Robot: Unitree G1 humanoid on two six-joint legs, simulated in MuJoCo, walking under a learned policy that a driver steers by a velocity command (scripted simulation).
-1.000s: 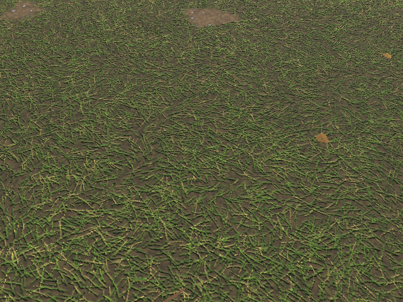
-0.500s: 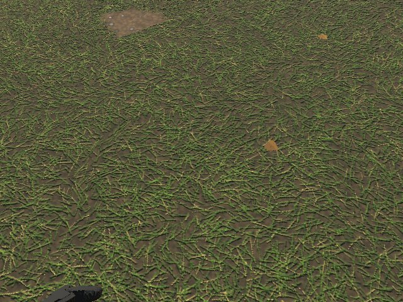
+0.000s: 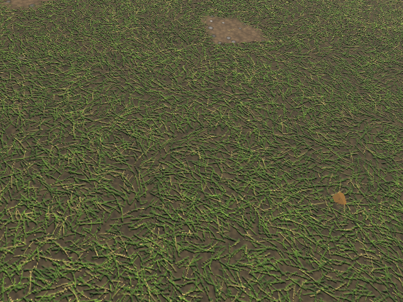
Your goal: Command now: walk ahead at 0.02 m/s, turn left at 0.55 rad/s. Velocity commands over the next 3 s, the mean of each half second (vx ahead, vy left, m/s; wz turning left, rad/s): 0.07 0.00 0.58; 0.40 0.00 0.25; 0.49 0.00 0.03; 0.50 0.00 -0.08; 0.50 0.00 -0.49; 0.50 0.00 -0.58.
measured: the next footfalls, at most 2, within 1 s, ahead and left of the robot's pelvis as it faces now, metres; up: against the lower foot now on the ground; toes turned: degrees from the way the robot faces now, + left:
right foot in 0.34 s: +0.09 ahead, -0.14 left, +0.00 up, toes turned +18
left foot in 0.76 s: +0.12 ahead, +0.18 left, +0.00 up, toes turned +25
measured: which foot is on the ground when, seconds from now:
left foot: down 0.00-0.34, up 0.36-0.74, down 0.76-1.00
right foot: up 0.00-0.32, down 0.34-0.78, up 0.80-1.00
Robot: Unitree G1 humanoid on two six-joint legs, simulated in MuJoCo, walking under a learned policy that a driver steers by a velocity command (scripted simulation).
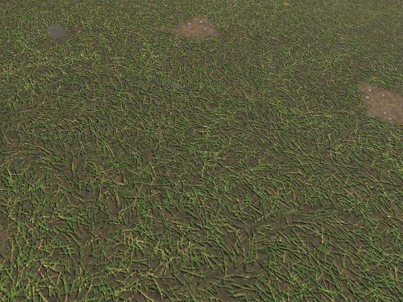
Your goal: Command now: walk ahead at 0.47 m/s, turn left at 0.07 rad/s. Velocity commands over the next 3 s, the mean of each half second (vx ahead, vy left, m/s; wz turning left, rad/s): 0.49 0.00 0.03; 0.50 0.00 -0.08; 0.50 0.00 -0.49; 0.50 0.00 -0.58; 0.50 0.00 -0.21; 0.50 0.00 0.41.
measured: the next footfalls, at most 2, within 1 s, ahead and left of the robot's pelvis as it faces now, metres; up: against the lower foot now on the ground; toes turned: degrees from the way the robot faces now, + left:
right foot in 0.26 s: +0.34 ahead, -0.14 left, +0.00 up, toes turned -2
left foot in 0.78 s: +0.63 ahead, +0.10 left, +0.00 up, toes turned +2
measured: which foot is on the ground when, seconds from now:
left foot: down 0.00-0.28, up 0.30-0.76, down 0.78-1.00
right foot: up 0.00-0.24, down 0.26-0.80, up 0.82-1.00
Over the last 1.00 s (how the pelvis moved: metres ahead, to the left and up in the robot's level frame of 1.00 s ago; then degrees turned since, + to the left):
0.17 0.10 0.01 24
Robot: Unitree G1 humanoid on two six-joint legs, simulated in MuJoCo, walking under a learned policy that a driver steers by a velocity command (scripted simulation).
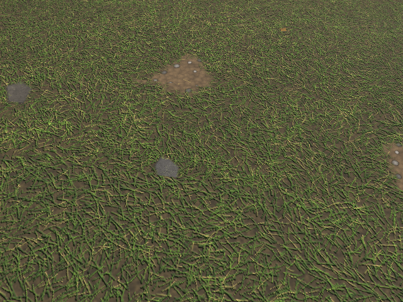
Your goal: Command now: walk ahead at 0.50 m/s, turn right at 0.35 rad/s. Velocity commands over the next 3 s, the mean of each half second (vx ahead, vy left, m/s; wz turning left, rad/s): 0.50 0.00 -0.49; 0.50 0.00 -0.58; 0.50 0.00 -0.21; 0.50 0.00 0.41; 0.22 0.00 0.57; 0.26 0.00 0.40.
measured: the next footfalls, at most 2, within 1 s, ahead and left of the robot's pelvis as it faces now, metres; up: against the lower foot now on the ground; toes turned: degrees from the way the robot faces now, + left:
right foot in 0.32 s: +0.34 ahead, -0.16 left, +0.00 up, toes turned -13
left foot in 0.82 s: +0.66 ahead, -0.07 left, +0.00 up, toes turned -32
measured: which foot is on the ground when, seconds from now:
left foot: down 0.00-0.34, up 0.36-0.80, down 0.82-1.00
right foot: up 0.00-0.30, down 0.32-0.82, up 0.84-1.00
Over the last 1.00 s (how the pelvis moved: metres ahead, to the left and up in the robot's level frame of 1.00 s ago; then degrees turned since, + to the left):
0.57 0.01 0.00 -4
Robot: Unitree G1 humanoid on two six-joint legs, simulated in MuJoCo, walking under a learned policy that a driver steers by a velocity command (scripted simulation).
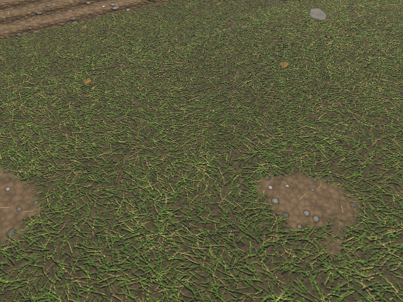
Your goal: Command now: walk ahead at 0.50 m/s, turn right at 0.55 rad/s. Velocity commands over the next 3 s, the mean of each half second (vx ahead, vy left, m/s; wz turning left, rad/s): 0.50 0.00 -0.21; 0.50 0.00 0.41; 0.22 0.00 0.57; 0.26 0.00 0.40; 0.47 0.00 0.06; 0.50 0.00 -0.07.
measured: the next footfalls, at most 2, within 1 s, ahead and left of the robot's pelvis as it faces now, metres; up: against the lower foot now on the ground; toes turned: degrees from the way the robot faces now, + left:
right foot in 0.30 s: +0.31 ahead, -0.17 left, +0.00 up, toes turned -8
left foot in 1.00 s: +0.68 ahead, +0.13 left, -0.17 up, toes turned +13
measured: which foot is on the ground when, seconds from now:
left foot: down 0.00-0.30, up 0.32-0.98, down 1.00-1.00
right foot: up 0.00-0.28, down 0.30-1.00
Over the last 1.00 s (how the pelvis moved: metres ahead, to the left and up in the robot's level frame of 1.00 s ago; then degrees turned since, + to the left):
0.55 -0.13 -0.01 -35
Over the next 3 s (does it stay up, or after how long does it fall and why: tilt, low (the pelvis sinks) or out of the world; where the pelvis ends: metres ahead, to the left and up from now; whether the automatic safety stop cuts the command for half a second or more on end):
stays up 1.20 0.56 -0.34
